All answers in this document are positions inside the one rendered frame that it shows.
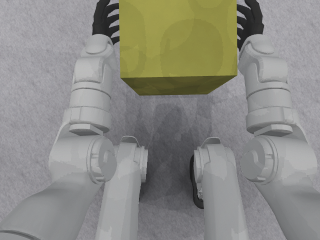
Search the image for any left robot hand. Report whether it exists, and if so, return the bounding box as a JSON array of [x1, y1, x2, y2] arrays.
[[92, 0, 120, 45]]

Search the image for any robot right shin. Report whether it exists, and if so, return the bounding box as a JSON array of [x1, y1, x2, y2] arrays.
[[196, 137, 237, 199]]

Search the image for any robot right upper arm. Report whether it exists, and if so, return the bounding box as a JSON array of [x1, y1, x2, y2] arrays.
[[240, 135, 320, 240]]

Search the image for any carton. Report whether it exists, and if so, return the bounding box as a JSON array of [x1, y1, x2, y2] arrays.
[[119, 0, 238, 96]]

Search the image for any right robot hand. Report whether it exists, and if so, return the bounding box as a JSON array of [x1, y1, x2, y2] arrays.
[[236, 0, 264, 52]]

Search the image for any robot left shin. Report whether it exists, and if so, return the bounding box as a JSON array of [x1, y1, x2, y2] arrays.
[[113, 136, 140, 159]]

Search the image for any left robot forearm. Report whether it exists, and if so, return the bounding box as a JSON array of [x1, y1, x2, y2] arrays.
[[48, 34, 118, 172]]

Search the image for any robot shin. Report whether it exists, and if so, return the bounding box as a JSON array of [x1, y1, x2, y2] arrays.
[[196, 137, 237, 199], [113, 136, 140, 159]]

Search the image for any robot left upper arm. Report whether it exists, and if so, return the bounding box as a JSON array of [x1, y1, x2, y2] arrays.
[[0, 135, 118, 240]]

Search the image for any right robot forearm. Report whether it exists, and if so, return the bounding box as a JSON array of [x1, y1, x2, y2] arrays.
[[237, 34, 318, 168]]

